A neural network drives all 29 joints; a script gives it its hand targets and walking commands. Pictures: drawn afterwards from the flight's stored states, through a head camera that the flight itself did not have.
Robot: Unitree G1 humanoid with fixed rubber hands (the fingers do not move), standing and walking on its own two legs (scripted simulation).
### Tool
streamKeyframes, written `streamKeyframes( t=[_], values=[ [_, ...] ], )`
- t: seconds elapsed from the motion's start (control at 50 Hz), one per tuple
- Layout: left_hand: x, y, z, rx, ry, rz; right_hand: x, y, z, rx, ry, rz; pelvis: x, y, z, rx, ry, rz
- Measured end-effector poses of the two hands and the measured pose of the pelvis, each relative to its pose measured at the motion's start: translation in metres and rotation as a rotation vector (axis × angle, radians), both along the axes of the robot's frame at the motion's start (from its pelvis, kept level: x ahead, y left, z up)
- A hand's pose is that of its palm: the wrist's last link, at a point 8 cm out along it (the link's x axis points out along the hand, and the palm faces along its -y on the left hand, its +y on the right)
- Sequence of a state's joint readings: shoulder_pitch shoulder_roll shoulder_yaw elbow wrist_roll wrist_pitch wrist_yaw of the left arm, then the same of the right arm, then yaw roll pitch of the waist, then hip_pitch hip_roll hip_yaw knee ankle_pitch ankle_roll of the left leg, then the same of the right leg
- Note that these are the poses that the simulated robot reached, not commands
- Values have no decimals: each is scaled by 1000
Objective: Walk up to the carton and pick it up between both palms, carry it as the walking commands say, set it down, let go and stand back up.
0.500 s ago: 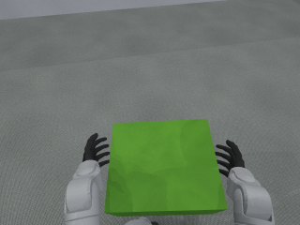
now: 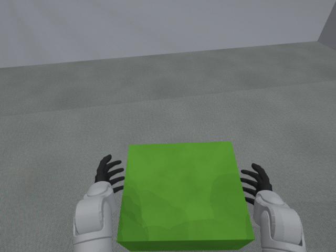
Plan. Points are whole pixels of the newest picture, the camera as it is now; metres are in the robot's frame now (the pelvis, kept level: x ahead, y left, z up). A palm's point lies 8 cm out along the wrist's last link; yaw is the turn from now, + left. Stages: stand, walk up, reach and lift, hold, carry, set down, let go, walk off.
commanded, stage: carry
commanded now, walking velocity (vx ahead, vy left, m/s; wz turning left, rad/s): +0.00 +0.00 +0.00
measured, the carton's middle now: (181, 195) +0.30 +0.01 -0.03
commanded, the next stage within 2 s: none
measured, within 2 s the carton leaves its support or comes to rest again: neither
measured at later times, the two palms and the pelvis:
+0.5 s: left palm (119, 215) +0.21 +0.15 +0.03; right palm (283, 226) +0.20 -0.21 +0.02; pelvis -0.06 -0.04 +0.00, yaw -1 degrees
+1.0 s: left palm (140, 190) +0.25 +0.10 +0.08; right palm (311, 200) +0.23 -0.26 +0.08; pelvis -0.04 -0.08 +0.00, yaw -1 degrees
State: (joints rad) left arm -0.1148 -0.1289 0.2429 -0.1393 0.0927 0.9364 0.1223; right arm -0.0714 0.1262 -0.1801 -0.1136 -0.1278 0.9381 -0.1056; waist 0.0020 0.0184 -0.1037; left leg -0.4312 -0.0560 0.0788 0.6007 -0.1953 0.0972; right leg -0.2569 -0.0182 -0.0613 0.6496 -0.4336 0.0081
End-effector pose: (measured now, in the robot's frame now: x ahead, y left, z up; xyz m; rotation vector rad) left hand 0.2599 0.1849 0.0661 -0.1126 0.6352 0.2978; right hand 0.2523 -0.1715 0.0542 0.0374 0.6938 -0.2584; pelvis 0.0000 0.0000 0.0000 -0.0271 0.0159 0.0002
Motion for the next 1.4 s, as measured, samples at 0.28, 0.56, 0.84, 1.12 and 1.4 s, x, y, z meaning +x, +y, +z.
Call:
streamKeyframes(
  t=[0.28, 0.56, 0.84, 1.12, 1.4],
  values=[
    [-38, -17, -14, 10, 17, 2, -37, -16, -12, -22, 24, 11, -39, -16, 3, 16, -41, -1],
    [-47, -44, -35, 15, 31, 13, -46, -42, -38, -58, 43, 39, -57, -40, 1, 31, -72, -11],
    [-20, -46, -12, 9, 20, 25, -13, -44, -4, -24, 25, 15, -40, -47, 3, 19, -5, 8],
    [-17, -111, 24, 22, 24, -27, -33, -107, 33, -12, 3, -75, -36, -95, 4, 33, 49, -14],
    [-37, -145, 19, 44, 79, -18, -51, -142, 20, 19, 45, -74, -48, -129, -2, 58, 22, -12]
  ],
)
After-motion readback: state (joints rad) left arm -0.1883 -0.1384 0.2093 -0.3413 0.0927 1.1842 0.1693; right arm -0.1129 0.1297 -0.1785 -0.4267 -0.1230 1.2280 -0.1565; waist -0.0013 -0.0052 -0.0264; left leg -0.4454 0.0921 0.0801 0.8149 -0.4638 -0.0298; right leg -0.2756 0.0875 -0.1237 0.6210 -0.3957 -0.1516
